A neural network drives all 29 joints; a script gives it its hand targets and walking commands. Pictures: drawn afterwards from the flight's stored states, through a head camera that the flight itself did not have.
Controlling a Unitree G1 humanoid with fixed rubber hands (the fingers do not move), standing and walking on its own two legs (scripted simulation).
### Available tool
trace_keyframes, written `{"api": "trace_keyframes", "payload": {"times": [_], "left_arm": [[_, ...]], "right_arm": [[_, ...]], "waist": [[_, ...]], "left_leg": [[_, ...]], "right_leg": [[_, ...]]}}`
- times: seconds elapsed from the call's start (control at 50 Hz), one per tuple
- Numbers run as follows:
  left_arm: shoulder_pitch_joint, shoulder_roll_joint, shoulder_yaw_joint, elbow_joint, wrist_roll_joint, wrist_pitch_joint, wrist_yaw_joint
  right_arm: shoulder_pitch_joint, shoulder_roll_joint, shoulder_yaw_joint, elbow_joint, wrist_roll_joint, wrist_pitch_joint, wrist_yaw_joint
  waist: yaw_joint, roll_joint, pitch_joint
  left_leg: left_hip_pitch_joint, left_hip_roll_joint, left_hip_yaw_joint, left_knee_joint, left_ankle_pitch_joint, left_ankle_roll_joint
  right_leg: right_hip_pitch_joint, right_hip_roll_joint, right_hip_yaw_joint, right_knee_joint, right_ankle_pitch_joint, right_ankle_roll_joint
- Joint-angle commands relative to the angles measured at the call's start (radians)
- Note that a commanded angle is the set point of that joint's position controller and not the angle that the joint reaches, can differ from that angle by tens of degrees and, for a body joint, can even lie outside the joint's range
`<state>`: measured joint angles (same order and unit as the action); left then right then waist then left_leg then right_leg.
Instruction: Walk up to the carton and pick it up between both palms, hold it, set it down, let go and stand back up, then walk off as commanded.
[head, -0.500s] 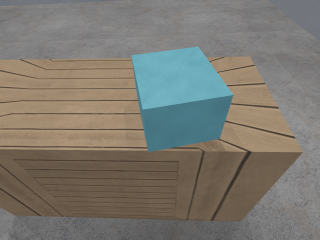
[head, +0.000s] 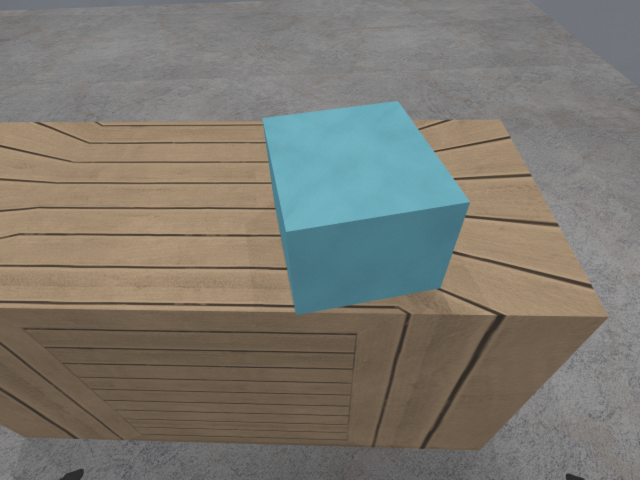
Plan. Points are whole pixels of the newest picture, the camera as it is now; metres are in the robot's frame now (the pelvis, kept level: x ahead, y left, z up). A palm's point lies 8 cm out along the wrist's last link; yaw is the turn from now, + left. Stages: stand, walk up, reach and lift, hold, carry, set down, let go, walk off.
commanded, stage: walk up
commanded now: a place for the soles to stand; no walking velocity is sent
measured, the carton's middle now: (349, 201) +0.55 -0.02 +0.04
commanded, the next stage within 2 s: none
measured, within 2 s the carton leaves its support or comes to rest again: neither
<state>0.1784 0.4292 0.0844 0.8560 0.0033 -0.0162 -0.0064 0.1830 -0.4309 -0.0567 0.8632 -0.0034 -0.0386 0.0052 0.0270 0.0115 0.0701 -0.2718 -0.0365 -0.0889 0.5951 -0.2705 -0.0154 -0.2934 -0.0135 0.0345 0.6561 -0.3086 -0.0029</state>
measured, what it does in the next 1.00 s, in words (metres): walks ahead: right foot, then left foot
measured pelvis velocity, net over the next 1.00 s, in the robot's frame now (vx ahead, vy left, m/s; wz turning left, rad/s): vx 0.13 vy -0.07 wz -0.04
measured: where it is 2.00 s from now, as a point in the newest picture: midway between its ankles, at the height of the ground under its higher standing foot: outside the picture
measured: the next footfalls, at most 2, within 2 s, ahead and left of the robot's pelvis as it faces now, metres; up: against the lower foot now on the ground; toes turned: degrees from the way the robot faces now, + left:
right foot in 0.26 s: +0.11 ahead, -0.13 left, +0.00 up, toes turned +0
left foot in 0.70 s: +0.27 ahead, +0.04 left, +0.00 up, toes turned -7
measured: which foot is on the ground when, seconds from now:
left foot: down 0.00-0.28, up 0.30-0.68, down 0.70-1.00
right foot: down 0.00-0.10, up 0.12-0.24, down 0.26-0.74, up 0.76-1.00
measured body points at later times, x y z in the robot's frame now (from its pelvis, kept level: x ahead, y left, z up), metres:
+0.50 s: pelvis +0.09 -0.07 +0.02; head +0.10 -0.10 +0.47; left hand +0.16 +0.27 -0.06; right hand +0.17 -0.40 -0.11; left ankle +0.15 +0.11 -0.65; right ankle +0.07 -0.13 -0.73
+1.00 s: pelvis +0.13 -0.07 +0.00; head +0.18 -0.08 +0.44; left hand +0.21 +0.27 -0.10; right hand +0.25 -0.40 -0.11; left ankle +0.23 +0.05 -0.73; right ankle +0.12 -0.18 -0.71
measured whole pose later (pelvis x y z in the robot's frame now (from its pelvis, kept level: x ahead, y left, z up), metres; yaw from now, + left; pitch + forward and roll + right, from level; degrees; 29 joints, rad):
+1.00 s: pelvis +0.13 -0.07 +0.00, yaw -2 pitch -4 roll +1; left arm 0.23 0.43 0.08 0.84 0.00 -0.01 0.02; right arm 0.14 -0.43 -0.06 0.81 0.00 0.03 0.01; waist 0.03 0.00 0.18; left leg -0.36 -0.05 -0.07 0.60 -0.17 0.02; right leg -0.27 0.01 0.01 0.78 -0.51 -0.05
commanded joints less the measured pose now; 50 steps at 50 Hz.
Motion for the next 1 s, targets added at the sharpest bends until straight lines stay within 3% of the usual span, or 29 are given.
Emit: {"api": "trace_keyframes", "payload": {"times": [0.0,0.04,0.08,0.1,0.16,0.2,0.22,0.24,0.26,0.28,0.32,0.36,0.4,0.46,0.48,0.5,0.52,0.58,0.62,0.64,0.66,0.68,0.7,0.74,0.82,0.88,0.92,0.96,0.98], "left_arm": [[0.011,0.258,0.053,-0.053,0.032,-0.015,-0.035],[-0.046,0.219,0.047,-0.087,0.035,-0.008,-0.039],[-0.013,0.215,0.055,-0.081,0.029,-0.024,-0.040],[-0.033,0.215,0.047,-0.083,0.034,-0.027,-0.048],[-0.019,0.207,0.039,-0.106,0.033,-0.061,-0.045],[0.125,0.182,0.061,-0.051,0.020,-0.066,-0.039],[0.261,0.206,0.074,-0.007,0.025,-0.058,-0.029],[0.320,0.288,0.094,0.014,0.033,-0.057,-0.016],[0.251,0.352,0.110,-0.038,0.038,-0.060,-0.007],[0.155,0.351,0.110,-0.034,0.035,-0.052,-0.005],[0.102,0.283,0.082,-0.057,0.020,-0.057,-0.006],[0.132,0.215,0.068,-0.033,0.010,-0.062,0.002],[0.147,0.209,0.064,-0.067,0.009,-0.062,0.000],[0.153,0.194,0.050,-0.082,0.009,-0.051,0.012],[0.187,0.196,0.047,-0.088,0.001,-0.051,0.020],[0.138,0.179,0.033,-0.075,0.011,-0.049,0.022],[0.125,0.173,0.033,-0.091,0.009,-0.044,0.025],[0.137,0.169,0.025,-0.057,-0.019,-0.027,0.026],[0.100,0.185,0.020,-0.087,-0.017,-0.015,0.028],[0.038,0.194,0.014,-0.100,-0.018,-0.016,0.030],[0.004,0.176,0.003,-0.118,-0.026,-0.016,0.029],[0.079,0.154,0.004,-0.102,-0.032,-0.016,0.032],[0.125,0.130,0.001,-0.094,-0.042,-0.007,0.038],[0.166,0.161,0.005,-0.080,-0.019,-0.003,0.051],[0.126,0.156,0.011,-0.055,-0.025,0.001,0.028],[0.137,0.158,0.017,-0.050,-0.015,0.003,0.045],[0.236,0.175,0.027,-0.002,-0.009,-0.003,0.054],[0.295,0.197,0.042,0.004,0.020,-0.008,0.057],[0.290,0.237,0.059,0.000,0.029,-0.007,0.060]], "right_arm": [[0.085,-0.293,-0.064,-0.024,-0.023,-0.037,0.017],[0.138,-0.320,-0.079,-0.017,-0.024,-0.032,0.018],[0.135,-0.338,-0.097,-0.027,-0.035,-0.047,0.016],[0.143,-0.319,-0.098,-0.025,-0.028,-0.051,0.008],[0.168,-0.291,-0.084,-0.054,-0.012,-0.057,0.005],[0.093,-0.255,-0.069,-0.084,-0.007,-0.042,0.002],[0.011,-0.173,-0.045,-0.115,-0.009,-0.033,0.008],[-0.035,-0.076,-0.013,-0.125,0.003,-0.030,0.007],[-0.017,-0.137,-0.032,-0.142,0.004,-0.016,-0.004],[0.037,-0.213,-0.048,-0.100,0.006,-0.008,-0.006],[0.125,-0.209,-0.037,-0.054,0.001,-0.016,0.001],[0.165,-0.188,-0.043,-0.036,0.002,-0.009,0.004],[0.197,-0.165,-0.032,-0.037,0.005,-0.010,0.004],[0.086,-0.131,-0.026,-0.073,0.001,0.003,0.001],[0.084,-0.116,-0.024,-0.072,0.002,0.007,-0.005],[0.069,-0.100,-0.023,-0.077,0.013,0.005,-0.005],[0.029,-0.116,-0.018,-0.075,0.004,0.001,-0.006],[-0.004,-0.096,-0.009,-0.063,-0.001,-0.004,-0.002],[0.054,-0.087,-0.007,-0.048,-0.005,-0.005,-0.007],[0.142,-0.087,-0.021,-0.029,-0.014,-0.001,-0.017],[0.237,-0.132,-0.044,-0.011,-0.024,-0.010,-0.022],[0.206,-0.170,-0.061,-0.034,-0.036,-0.003,-0.021],[0.130,-0.194,-0.051,-0.058,-0.034,-0.002,-0.021],[0.013,-0.159,-0.029,-0.100,-0.021,0.013,-0.023],[0.028,-0.186,-0.037,-0.116,-0.024,0.041,-0.017],[-0.004,-0.175,-0.053,-0.132,-0.019,0.063,-0.003],[-0.047,-0.192,-0.067,-0.173,-0.035,0.088,0.012],[-0.126,-0.164,-0.056,-0.186,-0.019,0.094,0.009],[-0.097,-0.158,-0.047,-0.178,-0.011,0.100,0.006]], "waist": [[-0.023,-0.035,-0.086],[-0.065,0.029,0.091],[-0.054,0.167,0.048],[-0.073,0.065,0.039],[-0.060,0.012,-0.105],[0.032,-0.006,-0.200],[0.117,-0.122,-0.159],[0.139,-0.274,-0.063],[0.105,-0.149,-0.041],[0.073,-0.116,0.046],[0.022,-0.077,0.117],[-0.012,-0.146,0.127],[-0.019,-0.148,0.081],[0.008,-0.145,0.072],[0.016,-0.114,0.018],[-0.004,-0.185,0.044],[0.014,-0.078,0.075],[0.048,-0.049,0.039],[0.007,-0.091,0.032],[-0.063,-0.063,-0.020],[-0.106,0.041,-0.091],[-0.077,0.167,-0.106],[-0.032,0.275,-0.085],[-0.017,0.223,-0.072],[-0.029,0.199,-0.046],[-0.027,0.239,-0.053],[-0.014,0.259,-0.093],[0.061,0.121,-0.088],[0.050,-0.076,-0.017]], "left_leg": [[0.022,0.120,-0.213,-0.193,-0.540,0.145],[0.100,0.226,-0.429,-0.347,-0.717,0.215],[0.154,0.314,-0.492,-0.393,-0.525,0.264],[0.248,0.337,-0.514,-0.353,-0.362,0.295],[0.370,0.298,-0.330,-0.173,0.317,0.256],[0.084,0.208,-0.167,-0.052,0.259,0.175],[-0.170,0.098,-0.070,0.105,-0.003,0.112],[-0.402,-0.044,-0.005,0.363,-0.233,0.050],[-0.482,-0.061,-0.054,0.441,-0.272,0.024],[-0.471,-0.016,-0.060,0.457,-0.227,0.042],[-0.370,0.032,-0.080,0.473,-0.126,0.064],[-0.323,0.036,-0.050,0.445,-0.001,0.051],[-0.280,0.014,-0.004,0.453,0.001,0.027],[-0.290,-0.009,0.040,0.313,0.013,0.011],[-0.259,-0.005,0.040,0.320,0.055,0.032],[-0.215,0.002,0.070,0.238,0.082,0.015],[-0.168,0.013,0.101,0.192,0.129,0.025],[-0.145,0.008,0.175,0.033,0.244,0.033],[0.021,0.023,0.148,0.000,0.259,0.055],[0.123,0.037,0.093,-0.126,0.262,0.080],[0.214,0.042,0.029,-0.164,0.308,0.099],[0.243,0.105,-0.112,-0.187,0.465,0.133],[0.229,0.247,-0.328,-0.156,0.747,0.213],[0.188,0.330,-0.413,-0.139,0.794,0.355],[0.037,0.193,-0.206,-0.174,0.645,0.241],[-0.020,0.209,-0.264,-0.154,0.621,0.255],[-0.066,0.135,-0.179,-0.103,0.306,0.203],[-0.272,0.062,-0.165,-0.003,-0.003,0.152],[-0.288,0.002,-0.125,0.113,-0.157,0.122]], "right_leg": [[-0.064,-0.057,0.144,-0.138,-0.477,-0.089],[-0.358,-0.004,0.075,0.011,-0.427,-0.045],[-0.336,-0.016,0.005,0.208,-0.226,-0.025],[-0.400,-0.038,0.038,0.175,-0.227,-0.029],[-0.244,-0.031,0.010,-0.036,-0.190,-0.027],[0.175,-0.003,-0.008,-0.268,0.046,-0.032],[0.370,-0.043,0.060,-0.338,0.004,-0.042],[0.427,-0.247,0.388,-0.445,-0.134,-0.046],[0.372,-0.362,0.571,-0.510,-0.308,-0.073],[0.300,-0.372,0.593,-0.541,-0.446,-0.099],[0.164,-0.301,0.413,-0.486,-0.206,-0.082],[0.182,-0.204,0.220,-0.457,0.206,0.028],[0.177,-0.169,0.133,-0.366,0.546,-0.062],[0.212,-0.123,0.048,-0.280,0.792,-0.077],[0.258,-0.145,0.047,-0.289,0.808,-0.030],[0.162,-0.111,0.017,-0.298,0.753,-0.065],[0.128,-0.129,0.021,-0.287,0.723,-0.092],[0.200,-0.105,0.021,-0.193,0.655,-0.082],[0.116,-0.167,0.041,-0.130,0.654,-0.118],[0.109,-0.180,0.069,-0.045,0.741,-0.127],[0.103,-0.140,0.044,0.065,0.603,-0.096],[0.049,-0.038,-0.016,0.206,0.368,-0.050],[-0.021,0.089,-0.034,0.303,-0.170,-0.006],[-0.047,0.063,0.038,0.314,-0.384,0.004],[0.039,0.050,-0.061,0.192,-0.258,-0.012],[0.058,0.037,-0.049,0.167,-0.224,-0.019],[0.174,0.042,-0.111,-0.012,-0.075,-0.026],[0.301,0.001,-0.066,-0.098,0.035,-0.038],[0.223,-0.075,0.075,-0.276,-0.106,-0.057]]}}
